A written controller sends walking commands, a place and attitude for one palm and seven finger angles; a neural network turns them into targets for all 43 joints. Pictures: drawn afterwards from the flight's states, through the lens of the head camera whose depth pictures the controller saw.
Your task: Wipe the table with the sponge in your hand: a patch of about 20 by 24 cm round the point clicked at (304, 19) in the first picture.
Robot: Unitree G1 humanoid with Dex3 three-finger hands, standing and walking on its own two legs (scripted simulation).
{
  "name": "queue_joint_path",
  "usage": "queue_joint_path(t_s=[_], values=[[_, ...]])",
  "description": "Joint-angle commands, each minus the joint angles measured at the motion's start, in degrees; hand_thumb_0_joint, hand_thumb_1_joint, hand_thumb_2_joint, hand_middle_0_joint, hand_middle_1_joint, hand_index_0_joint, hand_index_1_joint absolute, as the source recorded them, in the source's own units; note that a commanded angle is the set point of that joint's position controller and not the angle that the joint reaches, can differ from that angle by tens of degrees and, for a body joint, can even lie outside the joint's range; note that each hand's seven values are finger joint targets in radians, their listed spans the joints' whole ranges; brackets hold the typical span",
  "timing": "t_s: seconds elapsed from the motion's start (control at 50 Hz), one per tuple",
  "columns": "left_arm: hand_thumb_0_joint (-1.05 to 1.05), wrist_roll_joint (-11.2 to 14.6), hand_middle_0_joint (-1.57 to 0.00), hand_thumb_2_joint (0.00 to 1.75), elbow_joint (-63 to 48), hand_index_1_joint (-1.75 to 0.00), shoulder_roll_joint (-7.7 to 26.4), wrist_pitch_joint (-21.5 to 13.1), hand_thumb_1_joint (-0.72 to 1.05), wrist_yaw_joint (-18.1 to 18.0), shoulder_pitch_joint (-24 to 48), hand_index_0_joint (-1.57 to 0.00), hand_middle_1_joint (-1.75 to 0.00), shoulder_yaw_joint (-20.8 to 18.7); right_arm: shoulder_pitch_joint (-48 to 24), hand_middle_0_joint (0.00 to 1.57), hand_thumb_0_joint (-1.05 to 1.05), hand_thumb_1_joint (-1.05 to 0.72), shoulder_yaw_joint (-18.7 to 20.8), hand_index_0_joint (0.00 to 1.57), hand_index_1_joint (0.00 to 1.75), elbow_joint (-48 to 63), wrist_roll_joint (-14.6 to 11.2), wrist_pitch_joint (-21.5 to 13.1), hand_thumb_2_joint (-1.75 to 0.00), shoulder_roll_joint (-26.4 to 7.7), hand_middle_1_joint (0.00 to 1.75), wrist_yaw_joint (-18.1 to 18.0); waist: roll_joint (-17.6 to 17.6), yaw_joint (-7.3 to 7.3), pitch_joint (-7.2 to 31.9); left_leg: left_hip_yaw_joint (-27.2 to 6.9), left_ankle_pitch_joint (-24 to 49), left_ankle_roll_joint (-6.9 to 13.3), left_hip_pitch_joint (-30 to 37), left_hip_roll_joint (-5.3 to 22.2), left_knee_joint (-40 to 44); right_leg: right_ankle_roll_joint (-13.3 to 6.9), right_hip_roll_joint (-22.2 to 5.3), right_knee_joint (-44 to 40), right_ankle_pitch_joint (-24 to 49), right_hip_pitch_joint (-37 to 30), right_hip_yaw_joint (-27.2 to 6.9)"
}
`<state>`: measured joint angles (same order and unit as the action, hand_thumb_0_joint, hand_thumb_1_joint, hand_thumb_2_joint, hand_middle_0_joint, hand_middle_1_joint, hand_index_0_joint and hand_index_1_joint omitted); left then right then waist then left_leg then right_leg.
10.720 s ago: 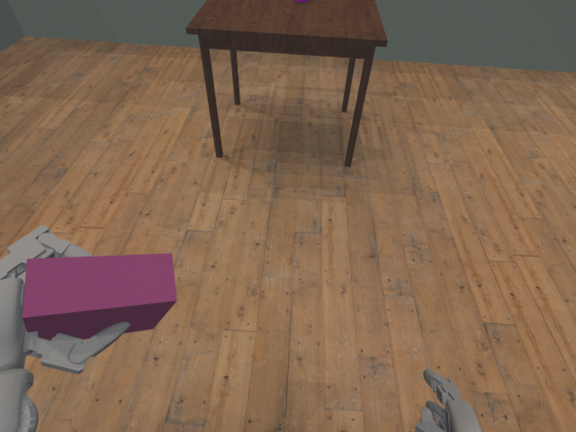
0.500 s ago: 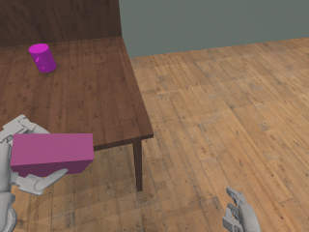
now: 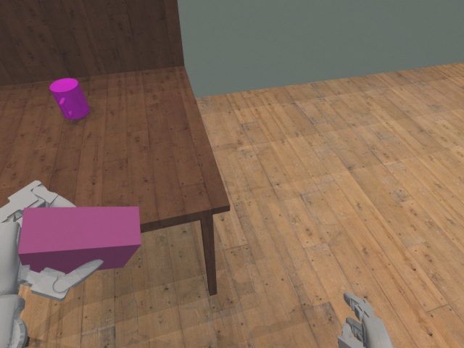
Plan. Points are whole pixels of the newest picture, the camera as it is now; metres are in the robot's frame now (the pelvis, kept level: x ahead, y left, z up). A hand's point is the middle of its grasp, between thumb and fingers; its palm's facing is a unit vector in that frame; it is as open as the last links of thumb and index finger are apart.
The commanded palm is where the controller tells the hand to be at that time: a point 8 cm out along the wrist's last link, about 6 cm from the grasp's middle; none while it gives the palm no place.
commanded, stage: shuffle to correct the standing spot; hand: left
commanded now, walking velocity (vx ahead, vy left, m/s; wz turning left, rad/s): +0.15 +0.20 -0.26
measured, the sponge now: (99, 241) +0.23 +0.21 +0.13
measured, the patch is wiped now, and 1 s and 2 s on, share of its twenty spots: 0.00 0.00 0.00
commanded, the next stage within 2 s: come to a stop and stand still in 1.38 s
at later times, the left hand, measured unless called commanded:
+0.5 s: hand (69, 206) +0.26 +0.25 +0.15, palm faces +0.31 -0.85 -0.42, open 9.6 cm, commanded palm +0.21 +0.30 +0.17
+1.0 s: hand (74, 180) +0.31 +0.26 +0.16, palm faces +0.25 -0.84 -0.49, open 9.6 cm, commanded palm +0.26 +0.32 +0.17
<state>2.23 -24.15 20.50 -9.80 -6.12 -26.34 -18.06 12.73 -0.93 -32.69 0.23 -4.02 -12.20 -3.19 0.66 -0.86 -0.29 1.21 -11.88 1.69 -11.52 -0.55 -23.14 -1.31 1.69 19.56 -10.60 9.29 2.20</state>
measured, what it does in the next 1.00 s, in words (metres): steps on the spot: right foot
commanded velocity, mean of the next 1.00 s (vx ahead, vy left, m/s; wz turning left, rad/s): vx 0.10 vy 0.20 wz -0.14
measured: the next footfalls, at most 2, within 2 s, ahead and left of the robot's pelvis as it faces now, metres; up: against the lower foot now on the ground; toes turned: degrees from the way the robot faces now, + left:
right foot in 0.74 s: +0.11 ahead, -0.04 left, +0.00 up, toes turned -14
left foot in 1.12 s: +0.17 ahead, +0.28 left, +0.00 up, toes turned -9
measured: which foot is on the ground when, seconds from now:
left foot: down 0.00-0.76, up 0.78-1.00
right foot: down 0.00-0.52, up 0.54-0.72, down 0.74-1.00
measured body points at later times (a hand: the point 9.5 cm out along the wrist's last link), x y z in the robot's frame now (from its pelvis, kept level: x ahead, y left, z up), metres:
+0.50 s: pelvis +0.03 +0.03 -0.03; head +0.05 +0.03 +0.42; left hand +0.24 +0.30 +0.17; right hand +0.19 -0.22 -0.11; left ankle +0.02 +0.11 -0.75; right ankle +0.00 -0.10 -0.75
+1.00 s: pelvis +0.07 +0.06 -0.01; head +0.10 +0.04 +0.44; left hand +0.29 +0.31 +0.18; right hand +0.19 -0.21 -0.11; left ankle +0.15 +0.25 -0.69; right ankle +0.07 -0.03 -0.75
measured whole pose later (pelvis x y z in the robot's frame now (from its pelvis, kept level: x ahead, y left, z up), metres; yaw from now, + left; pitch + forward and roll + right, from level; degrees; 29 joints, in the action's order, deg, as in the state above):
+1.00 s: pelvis +0.07 +0.06 -0.01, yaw -7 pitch -1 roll +3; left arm 1.7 -28.5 21.6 -12.1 -7.4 -29.6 -20.9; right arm 12.1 2.1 -34.7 -0.5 -2.8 -14.5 -1.3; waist -1.2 0.0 -4.9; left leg 0.1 -14.8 -0.9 -28.4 5.2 -50.1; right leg -2.2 -4.4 34.2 -16.8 16.4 5.2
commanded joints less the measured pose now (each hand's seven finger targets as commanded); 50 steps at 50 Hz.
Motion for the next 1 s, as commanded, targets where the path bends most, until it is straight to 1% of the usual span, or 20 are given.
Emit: queue_joint_path(t_s=[0.0, 0.08, 0.2, 0.28, 0.34, 0.4, 0.44, 0.46, 0.48, 0.5, 0.52, 0.58, 0.64, 0.68, 0.7, 0.72, 0.74, 0.76, 0.84, 0.98], values=[[0.00, 0.79, -1.20, 1.30, -12.08, -1.60, 9.47, -3.91, 0.10, -1.47, 6.05, -1.20, -1.60, -6.13, -5.90, 0.20, 0.00, -0.90, 3.15, 0.20, 0.30, 9.15, 0.22, -3.30, -0.90, -7.54, 0.30, -0.46, 0.06, 0.77, 5.35, -1.92, -2.28, -0.28, -0.37, 1.26, -0.92, -1.52, -6.68, -4.57, -5.86, 1.37, -9.34], [0.00, 0.57, -1.20, 1.30, -12.77, -1.60, 10.28, -4.41, 0.10, -1.59, 8.31, -1.20, -1.60, -6.49, -6.12, 0.20, 0.00, -0.90, 3.40, 0.20, 0.30, 9.01, 0.15, -3.00, -0.90, -7.70, 0.30, -0.13, 0.56, 1.26, 3.54, -2.25, -4.09, 0.34, -1.02, 1.84, -2.89, -2.85, -7.99, -2.22, -9.86, 4.54, -11.28], [0.00, 0.59, -1.20, 1.30, -15.36, -1.60, 11.46, -5.24, 0.10, -1.56, 6.96, -1.20, -1.60, -8.66, -6.22, 0.20, 0.00, -0.90, 3.31, 0.20, 0.30, 9.90, -0.10, -3.00, -0.90, -8.01, 0.30, 0.06, 7.93, 0.57, 5.69, -9.56, 2.48, 2.07, 0.49, 8.13, 1.90, -0.99, -2.90, 16.76, 1.02, 5.60, -2.91], [0.00, 0.55, -1.20, 1.30, -15.81, -1.60, 10.94, -5.49, 0.10, -1.53, 4.86, -1.20, -1.60, -8.84, -5.69, 0.20, 0.00, -0.90, 3.22, 0.20, 0.30, 10.01, -0.09, -3.23, -0.90, -7.86, 0.30, 0.55, 5.38, 0.36, 6.29, -5.65, 12.75, 1.25, -1.08, 7.88, -3.20, -1.84, -3.56, 15.48, 2.56, 3.11, -2.61], [0.00, 0.78, -1.20, 1.30, -15.29, -1.60, 11.67, -5.52, 0.10, -1.72, 3.71, -1.20, -1.60, -9.78, -5.60, 0.20, 0.00, -0.90, 3.90, 0.20, 0.30, 10.08, -0.72, -2.51, -0.90, -7.87, 0.30, 1.38, -3.76, 0.48, 8.79, 0.56, 12.85, -1.29, -8.73, 3.24, -15.79, -5.87, -10.10, 12.95, 19.73, -5.66, -13.43], [0.00, 0.94, -1.20, 1.30, -16.01, -1.60, 12.23, -5.83, 0.10, -1.97, 4.24, -1.20, -1.60, -11.09, -5.95, 0.20, 0.00, -0.90, 3.96, 0.20, 0.30, 9.72, -0.98, -1.64, -0.90, -7.46, 0.30, 2.52, -6.80, 0.14, 6.55, -1.55, -8.66, -1.71, -17.62, 2.12, -21.59, -10.60, -19.44, 9.46, 24.92, -7.98, -26.95], [0.00, 0.83, -1.20, 1.30, -17.11, -1.60, 11.99, -5.77, 0.10, -2.02, 5.38, -1.20, -1.60, -11.12, -4.86, 0.20, 0.00, -0.90, 3.47, 0.20, 0.30, 8.80, -1.05, -0.96, -0.90, -6.92, 0.30, 2.74, -4.85, 1.52, 5.08, -3.94, -9.39, -0.49, -10.33, 4.07, -11.42, -7.14, -17.24, 12.62, 16.31, -0.22, -21.74], [0.00, 0.81, -1.20, 1.30, -18.33, -1.60, 12.27, -5.57, 0.10, -1.71, 6.36, -1.20, -1.60, -11.31, -4.78, 0.20, 0.00, -0.90, 3.65, 0.20, 0.30, 8.46, -1.05, -0.81, -0.90, -7.33, 0.30, 2.31, 1.30, 2.28, 6.48, -2.53, -0.76, -0.42, -1.65, 3.22, -5.40, -4.45, -11.35, 18.64, 13.31, 5.18, -15.03], [0.00, 1.00, -1.20, 1.30, -18.03, -1.60, 12.15, -5.46, 0.10, -1.54, 4.57, -1.20, -1.60, -11.38, -5.00, 0.20, 0.00, -0.90, 3.77, 0.20, 0.30, 8.99, -1.32, -0.75, -0.90, -7.64, 0.30, 1.81, 7.22, 2.10, 8.38, -6.65, 10.28, 1.24, 6.51, 6.20, -3.51, -0.96, -3.97, 26.42, 8.21, 11.58, -6.45], [0.00, 0.94, -1.20, 1.30, -18.70, -1.60, 11.81, -5.43, 0.10, -1.55, 4.75, -1.20, -1.60, -10.68, -4.72, 0.20, 0.00, -0.90, 3.79, 0.20, 0.30, 9.42, -1.09, -0.88, -0.90, -7.64, 0.30, 1.59, 14.61, 2.43, 7.84, -15.39, 22.64, 1.30, 13.91, 12.07, 1.67, 1.09, -0.70, 35.45, -11.79, 22.09, -0.35], [0.00, 0.47, -1.20, 1.30, -19.14, -1.60, 12.35, -5.81, 0.10, -1.69, 5.62, -1.20, -1.60, -10.77, -4.94, 0.20, 0.00, -0.90, 3.91, 0.20, 0.30, 9.79, -0.28, -1.54, -0.90, -7.24, 0.30, 1.68, 14.34, 2.31, 6.52, -19.37, 25.15, 2.28, 14.70, 15.08, 4.10, 0.63, -0.59, 43.00, -21.46, 26.32, -0.86], [0.00, -0.09, -1.20, 1.30, -16.71, -1.60, 10.91, -5.30, 0.10, -1.94, 4.41, -1.20, -1.60, -9.22, -4.02, 0.20, 0.00, -0.90, 3.91, 0.20, 0.30, 8.47, -0.40, -2.79, -0.90, -7.06, 0.30, 1.83, 5.48, 1.82, 4.00, -11.70, 27.50, 6.36, 12.67, 13.57, 1.48, 0.48, -3.52, 40.20, -16.96, 26.62, 0.54], [0.00, 0.04, -1.20, 1.30, -17.24, -1.60, 10.83, -4.62, 0.10, -2.12, 2.49, -1.20, -1.60, -8.85, -5.57, 0.20, 0.00, -0.90, 3.00, 0.20, 0.30, 8.92, -0.64, -3.24, -0.90, -6.94, 0.30, 1.83, 9.59, 0.71, 4.34, -3.24, 23.65, 4.64, 3.94, 10.44, 0.95, 0.48, -3.84, 24.65, -10.59, 13.15, 4.72], [0.00, 0.29, -1.20, 1.30, -16.94, -1.60, 11.93, -4.49, 0.10, -2.52, 1.31, -1.20, -1.60, -10.47, -6.00, 0.20, 0.00, -0.90, 2.76, 0.20, 0.30, 9.14, -0.33, -2.80, -0.90, -7.30, 0.30, 1.49, 6.94, -0.29, 6.93, -1.86, 19.38, 2.95, -4.41, 9.20, -6.23, -0.13, -3.61, 11.97, -2.17, -2.35, 5.67], [0.00, 0.19, -1.20, 1.30, -15.89, -1.60, 12.37, -4.64, 0.10, -2.72, 0.65, -1.20, -1.60, -11.25, -6.56, 0.20, 0.00, -0.90, 2.93, 0.20, 0.30, 9.13, -0.22, -2.44, -0.90, -7.56, 0.30, 1.42, 2.70, -1.07, 8.82, -1.28, 13.78, 2.09, -12.53, 7.55, -14.93, -1.62, -6.28, 8.02, 5.11, -13.11, 1.33], [0.00, 0.28, -1.20, 1.30, -15.45, -1.60, 14.30, -4.83, 0.10, -3.05, 0.17, -1.20, -1.60, -12.90, -6.14, 0.20, 0.00, -0.90, 3.50, 0.20, 0.30, 9.75, -0.30, -2.13, -0.90, -6.81, 0.30, 1.51, -9.09, -0.57, 11.77, 2.10, 2.21, 0.55, -23.14, 1.63, -31.82, -7.16, -18.42, 5.14, 12.33, -20.58, -17.60], [0.00, 1.73, -1.20, 1.30, -14.63, -1.60, 13.77, -5.66, 0.10, -2.88, 0.44, -1.20, -1.60, -14.06, -6.30, 0.20, 0.00, -0.90, 4.33, 0.20, 0.30, 10.15, -0.07, -2.67, -0.90, -8.11, 0.30, 1.86, -11.33, 0.58, 8.69, -2.59, -14.83, -1.28, -27.81, -0.11, -44.09, -12.54, -28.93, -0.86, 13.03, -13.38, -33.96], [0.00, 2.10, -1.20, 1.30, -14.92, -1.60, 13.54, -5.91, 0.10, -2.56, 0.08, -1.20, -1.60, -14.53, -4.61, 0.20, 0.00, -0.90, 4.75, 0.20, 0.30, 8.75, -0.26, -1.65, -0.90, -8.92, 0.30, 2.97, -8.00, 0.78, 7.66, -7.30, -15.63, -2.43, -29.03, 1.42, -50.74, -12.22, -29.89, -1.94, 10.33, -9.03, -36.80], [0.00, 0.81, -1.20, 1.30, -14.90, -1.60, 11.71, -6.36, 0.10, -2.59, -0.88, -1.20, -1.60, -12.09, -5.31, 0.20, 0.00, -0.90, 3.61, 0.20, 0.30, 6.69, -0.74, -0.59, -0.90, -6.39, 0.30, 3.02, -3.44, 1.05, 4.46, -6.75, -4.66, -3.42, -26.21, 5.87, -47.36, -8.20, -22.32, 1.34, 15.10, 0.15, -14.51], [0.00, 0.51, -1.20, 1.30, -17.91, -1.60, 13.12, -4.78, 0.10, -3.89, 0.77, -1.20, -1.60, -11.68, -6.23, 0.20, 0.00, -0.90, 3.76, 0.20, 0.30, 7.31, -0.66, -3.47, -0.90, -4.38, 0.30, 0.57, -10.34, -0.78, 5.26, 6.88, -0.98, -1.84, -5.80, 2.38, -14.31, -4.47, -18.59, 3.96, 7.20, 4.95, -6.50]])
